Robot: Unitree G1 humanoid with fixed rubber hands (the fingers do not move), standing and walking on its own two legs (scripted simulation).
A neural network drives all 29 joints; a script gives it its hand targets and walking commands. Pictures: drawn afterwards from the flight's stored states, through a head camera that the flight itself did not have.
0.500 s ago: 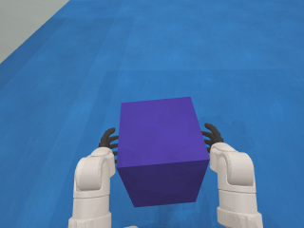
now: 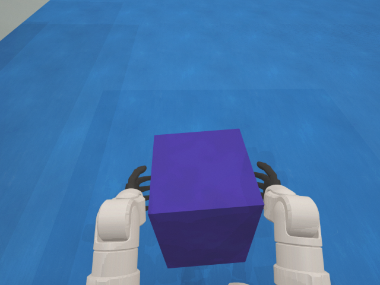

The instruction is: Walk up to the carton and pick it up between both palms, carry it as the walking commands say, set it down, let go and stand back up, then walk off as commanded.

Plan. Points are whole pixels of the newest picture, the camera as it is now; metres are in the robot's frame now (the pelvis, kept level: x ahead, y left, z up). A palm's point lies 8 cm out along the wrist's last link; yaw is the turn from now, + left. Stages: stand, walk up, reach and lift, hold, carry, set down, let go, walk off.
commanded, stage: carry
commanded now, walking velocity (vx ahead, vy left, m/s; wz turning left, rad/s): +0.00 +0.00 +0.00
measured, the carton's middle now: (201, 201) +0.29 -0.01 +0.01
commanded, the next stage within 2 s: hold in 0.94 s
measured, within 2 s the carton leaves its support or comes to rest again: neither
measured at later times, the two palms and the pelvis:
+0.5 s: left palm (148, 221) +0.21 +0.09 +0.08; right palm (299, 220) +0.21 -0.18 +0.08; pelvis -0.05 -0.04 +0.00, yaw +1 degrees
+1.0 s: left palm (145, 215) +0.23 +0.10 +0.07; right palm (289, 211) +0.24 -0.17 +0.07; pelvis -0.05 -0.04 +0.00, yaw +1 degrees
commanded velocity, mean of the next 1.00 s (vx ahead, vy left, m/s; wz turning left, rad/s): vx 0.00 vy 0.00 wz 0.00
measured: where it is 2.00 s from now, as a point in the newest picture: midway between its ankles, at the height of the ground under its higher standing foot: outside the picture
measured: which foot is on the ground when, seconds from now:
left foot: down 0.00-1.00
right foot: up 0.00-0.06, down 0.08-1.00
